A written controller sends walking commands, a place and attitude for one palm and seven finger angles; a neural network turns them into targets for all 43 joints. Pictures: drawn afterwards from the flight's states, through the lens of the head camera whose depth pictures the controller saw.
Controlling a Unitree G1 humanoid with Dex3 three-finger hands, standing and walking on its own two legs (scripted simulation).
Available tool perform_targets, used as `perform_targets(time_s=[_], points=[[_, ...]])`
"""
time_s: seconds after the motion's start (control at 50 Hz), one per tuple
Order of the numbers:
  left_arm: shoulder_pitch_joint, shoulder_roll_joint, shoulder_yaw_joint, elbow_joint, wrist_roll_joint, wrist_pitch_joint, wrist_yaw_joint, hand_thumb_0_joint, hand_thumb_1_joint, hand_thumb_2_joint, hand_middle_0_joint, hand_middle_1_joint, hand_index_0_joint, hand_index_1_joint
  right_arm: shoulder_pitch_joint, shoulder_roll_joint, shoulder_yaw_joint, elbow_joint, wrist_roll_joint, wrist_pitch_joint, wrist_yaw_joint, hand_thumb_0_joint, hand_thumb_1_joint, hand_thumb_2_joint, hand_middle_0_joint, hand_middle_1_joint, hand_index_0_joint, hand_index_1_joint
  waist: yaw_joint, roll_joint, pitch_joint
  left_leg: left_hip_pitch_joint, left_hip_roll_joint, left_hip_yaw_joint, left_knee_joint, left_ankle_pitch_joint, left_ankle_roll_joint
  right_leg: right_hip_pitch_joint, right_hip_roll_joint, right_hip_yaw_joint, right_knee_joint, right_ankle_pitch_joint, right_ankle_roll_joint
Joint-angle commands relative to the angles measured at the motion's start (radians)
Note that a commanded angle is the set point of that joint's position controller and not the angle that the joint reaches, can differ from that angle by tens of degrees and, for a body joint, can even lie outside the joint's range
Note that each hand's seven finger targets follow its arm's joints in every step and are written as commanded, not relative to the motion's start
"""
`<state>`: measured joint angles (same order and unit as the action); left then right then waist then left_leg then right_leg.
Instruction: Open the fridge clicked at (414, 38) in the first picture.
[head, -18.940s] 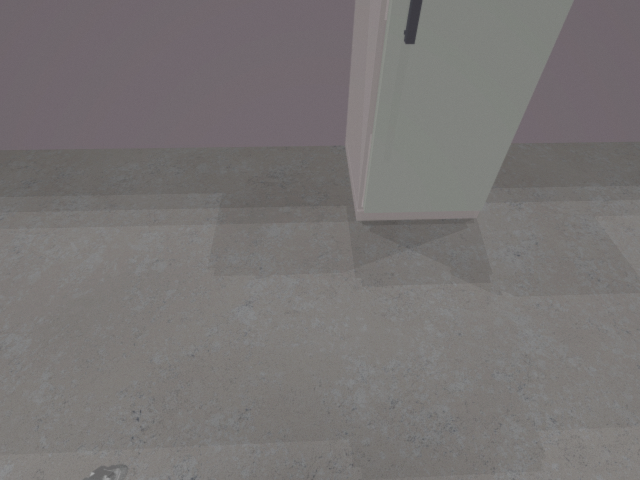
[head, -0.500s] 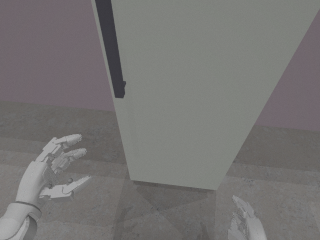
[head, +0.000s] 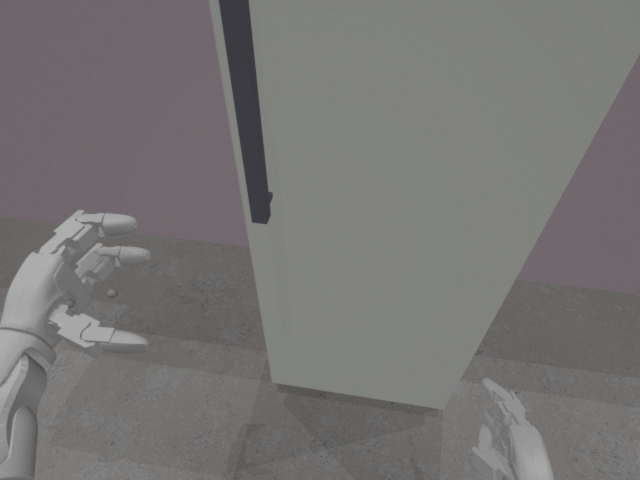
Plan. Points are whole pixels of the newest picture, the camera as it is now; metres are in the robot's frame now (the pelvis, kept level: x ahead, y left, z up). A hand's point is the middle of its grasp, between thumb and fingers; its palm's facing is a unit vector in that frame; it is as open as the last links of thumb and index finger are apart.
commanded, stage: raise the hand to about handle height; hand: left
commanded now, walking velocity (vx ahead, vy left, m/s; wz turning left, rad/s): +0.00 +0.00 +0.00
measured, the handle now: (251, 90) +0.52 +0.17 +0.26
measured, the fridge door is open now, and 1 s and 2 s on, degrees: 0 0 0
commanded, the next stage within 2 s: move the hooked fingers beside the handle in 0.88 s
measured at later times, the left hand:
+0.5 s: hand (88, 207) +0.28 +0.27 +0.24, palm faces +0.03 -0.99 -0.10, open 14.0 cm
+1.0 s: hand (98, 214) +0.28 +0.26 +0.23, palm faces +0.03 -0.99 -0.10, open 14.0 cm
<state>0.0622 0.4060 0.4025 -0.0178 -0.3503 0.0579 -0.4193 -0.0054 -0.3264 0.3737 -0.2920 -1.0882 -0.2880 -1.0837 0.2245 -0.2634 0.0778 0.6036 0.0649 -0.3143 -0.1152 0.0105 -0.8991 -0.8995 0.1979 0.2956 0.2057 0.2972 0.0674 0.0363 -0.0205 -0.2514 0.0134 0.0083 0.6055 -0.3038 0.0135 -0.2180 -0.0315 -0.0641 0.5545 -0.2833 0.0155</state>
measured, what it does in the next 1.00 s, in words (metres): stands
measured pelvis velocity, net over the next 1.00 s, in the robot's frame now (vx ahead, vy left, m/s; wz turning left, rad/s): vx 0.01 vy -0.01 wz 0.00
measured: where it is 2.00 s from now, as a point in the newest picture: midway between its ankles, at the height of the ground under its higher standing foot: outside the picture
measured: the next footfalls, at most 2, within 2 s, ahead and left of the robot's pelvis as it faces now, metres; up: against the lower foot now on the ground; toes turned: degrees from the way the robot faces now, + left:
none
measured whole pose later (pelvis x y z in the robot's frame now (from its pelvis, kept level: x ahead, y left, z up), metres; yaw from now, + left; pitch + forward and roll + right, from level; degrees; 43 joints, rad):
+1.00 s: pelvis +0.01 -0.01 +0.01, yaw +0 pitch -4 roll +0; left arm -0.21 0.52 0.49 0.11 -0.34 0.29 -0.50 -0.01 -0.50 0.30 -0.31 -1.20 -0.30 -1.20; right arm 0.20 -0.27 0.10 0.60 0.09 -0.20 -0.10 0.01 -0.90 -0.90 0.20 0.30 0.21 0.30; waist 0.08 0.07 -0.02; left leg -0.16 0.02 0.01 0.47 -0.25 0.00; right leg -0.15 -0.02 -0.07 0.46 -0.25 0.00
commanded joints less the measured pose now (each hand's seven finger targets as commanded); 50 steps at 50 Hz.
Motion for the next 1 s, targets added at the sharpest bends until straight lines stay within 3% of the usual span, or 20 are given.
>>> perform_targets(time_s=[0.0,0.06,0.1,0.18,0.26,0.36,0.42,0.46,0.52,0.54,0.58,0.64,0.66,0.72,0.9,0.94,0.98], points=[[-0.326,0.255,0.107,-0.205,-0.017,-0.003,-0.008,0.0,-0.5,0.3,-0.3,-1.2,-0.3,-1.2,-0.122,-0.112,-0.034,-0.159,0.003,-0.032,-0.006,0.0,-0.9,-0.9,0.2,0.3,0.2,0.3,-0.007,0.078,-0.106,0.082,-0.011,-0.042,-0.162,0.135,0.005,0.012,0.048,-0.007,-0.108,0.111,-0.038],[-0.392,0.286,0.123,-0.199,-0.013,0.03,-0.018,0.0,-0.5,0.3,-0.3,-1.2,-0.3,-1.2,-0.135,-0.11,-0.027,-0.16,0.005,-0.019,-0.005,0.0,-0.9,-0.9,0.2,0.3,0.2,0.3,-0.007,0.083,-0.12,0.104,-0.015,-0.04,-0.171,0.157,0.007,0.034,0.046,-0.003,-0.125,0.136,-0.04],[-0.408,0.304,0.141,-0.15,-0.016,0.054,-0.026,0.0,-0.5,0.3,-0.3,-1.2,-0.3,-1.2,-0.136,-0.11,-0.025,-0.158,0.006,-0.008,-0.005,0.0,-0.9,-0.9,0.2,0.3,0.2,0.3,-0.006,0.042,-0.125,0.11,-0.016,-0.042,-0.178,0.155,0.009,0.035,0.048,-0.003,-0.136,0.137,-0.038],[-0.491,0.349,0.16,-0.132,-0.012,0.091,-0.045,0.0,-0.5,0.3,-0.3,-1.2,-0.3,-1.2,-0.156,-0.109,-0.019,-0.158,0.011,0.008,-0.001,0.0,-0.9,-0.9,0.2,0.3,0.2,0.3,-0.002,0.076,-0.132,0.127,-0.02,-0.036,-0.184,0.18,0.009,0.051,0.043,0.002,-0.149,0.167,-0.042],[-0.548,0.39,0.179,-0.088,-0.013,0.124,-0.064,0.0,-0.5,0.3,-0.3,-1.2,-0.3,-1.2,-0.163,-0.115,-0.019,-0.158,0.016,0.019,0.003,0.0,-0.9,-0.9,0.2,0.3,0.2,0.3,-0.002,0.034,-0.144,0.13,-0.022,-0.033,-0.185,0.203,0.013,0.068,0.039,0.006,-0.159,0.195,-0.039],[-0.647,0.45,0.203,-0.066,-0.009,0.154,-0.079,0.0,-0.5,0.3,-0.3,-1.2,-0.3,-1.2,-0.177,-0.122,-0.02,-0.165,0.021,0.03,0.009,0.0,-0.9,-0.9,0.2,0.3,0.2,0.3,0.004,0.054,-0.161,0.143,-0.026,-0.034,-0.192,0.207,0.015,0.077,0.033,0.013,-0.166,0.193,-0.042],[-0.562,0.394,0.172,0.022,-0.013,0.182,-0.096,0.0,-0.5,0.3,-0.3,-1.2,-0.3,-1.2,-0.167,-0.125,-0.025,-0.169,0.026,0.04,0.017,0.0,-0.9,-0.9,0.2,0.3,0.2,0.3,0.007,0.036,-0.145,0.135,-0.027,-0.029,-0.189,0.219,0.013,0.06,0.035,0.006,-0.155,0.22,-0.041],[-0.538,0.393,0.173,0.029,-0.021,0.19,-0.11,0.0,-0.5,0.3,-0.3,-1.2,-0.3,-1.2,-0.168,-0.134,-0.03,-0.17,0.029,0.049,0.025,0.0,-0.9,-0.9,0.2,0.3,0.2,0.3,0.007,-0.025,-0.14,0.115,-0.023,-0.022,-0.183,0.214,0.016,0.065,0.027,0.017,-0.156,0.227,-0.035],[-0.585,0.413,0.187,-0.049,-0.019,0.182,-0.096,0.0,-0.5,0.3,-0.3,-1.2,-0.3,-1.2,-0.179,-0.129,-0.033,-0.19,0.029,0.051,0.026,0.0,-0.9,-0.9,0.2,0.3,0.2,0.3,0.007,0.026,-0.169,0.14,-0.028,-0.021,-0.183,0.204,0.015,0.053,0.033,0.014,-0.154,0.196,-0.036],[-0.572,0.434,0.205,-0.065,-0.02,0.175,-0.088,0.0,-0.5,0.3,-0.3,-1.2,-0.3,-1.2,-0.183,-0.128,-0.034,-0.192,0.024,0.051,0.027,0.0,-0.9,-0.9,0.2,0.3,0.2,0.3,0.014,0.004,-0.168,0.138,-0.025,-0.02,-0.176,0.214,0.017,0.062,0.032,0.023,-0.159,0.202,-0.037],[-0.594,0.444,0.223,-0.11,-0.016,0.159,-0.072,0.0,-0.5,0.3,-0.3,-1.2,-0.3,-1.2,-0.179,-0.123,-0.033,-0.194,0.023,0.049,0.024,0.0,-0.9,-0.9,0.2,0.3,0.2,0.3,0.013,0.04,-0.2,0.156,-0.028,-0.019,-0.181,0.232,0.018,0.076,0.036,0.012,-0.151,0.22,-0.038],[-0.586,0.449,0.231,-0.11,-0.014,0.15,-0.06,0.0,-0.5,0.3,-0.3,-1.2,-0.3,-1.2,-0.178,-0.12,-0.033,-0.184,0.02,0.049,0.02,0.0,-0.9,-0.9,0.2,0.3,0.2,0.3,0.017,0.064,-0.169,0.156,-0.026,-0.012,-0.182,0.227,0.017,0.071,0.035,0.021,-0.165,0.218,-0.039],[-0.607,0.437,0.215,-0.118,-0.01,0.154,-0.056,0.0,-0.5,0.3,-0.3,-1.2,-0.3,-1.2,-0.176,-0.119,-0.03,-0.182,0.021,0.05,0.016,0.0,-0.9,-0.9,0.2,0.3,0.2,0.3,0.007,0.091,-0.165,0.157,-0.025,-0.013,-0.19,0.216,0.016,0.067,0.033,0.018,-0.165,0.205,-0.04],[-0.606,0.415,0.198,-0.088,-0.004,0.164,-0.049,0.0,-0.5,0.3,-0.3,-1.2,-0.3,-1.2,-0.171,-0.119,-0.03,-0.18,0.022,0.048,0.009,0.0,-0.9,-0.9,0.2,0.3,0.2,0.3,0.002,0.077,-0.15,0.16,-0.025,-0.019,-0.2,0.188,0.015,0.053,0.038,0.011,-0.171,0.172,-0.038],[-0.593,0.404,0.184,-0.066,-0.011,0.178,-0.075,0.0,-0.5,0.3,-0.3,-1.2,-0.3,-1.2,-0.172,-0.119,-0.027,-0.177,0.025,0.056,0.012,0.0,-0.9,-0.9,0.2,0.3,0.2,0.3,-0.001,0.028,-0.161,0.163,-0.026,-0.021,-0.196,0.226,0.016,0.063,0.042,0.004,-0.165,0.232,-0.035],[-0.58,0.415,0.192,-0.06,-0.012,0.178,-0.076,0.0,-0.5,0.3,-0.3,-1.2,-0.3,-1.2,-0.175,-0.121,-0.03,-0.174,0.023,0.058,0.016,0.0,-0.9,-0.9,0.2,0.3,0.2,0.3,0.006,0.025,-0.153,0.165,-0.023,-0.019,-0.196,0.231,0.017,0.063,0.043,0.008,-0.171,0.231,-0.036],[-0.627,0.402,0.172,-0.055,-0.009,0.18,-0.073,0.0,-0.5,0.3,-0.3,-1.2,-0.3,-1.2,-0.176,-0.118,-0.025,-0.174,0.024,0.06,0.014,0.0,-0.9,-0.9,0.2,0.3,0.2,0.3,-0.004,0.057,-0.143,0.161,-0.027,-0.021,-0.201,0.202,0.015,0.046,0.04,0.009,-0.173,0.201,-0.037]])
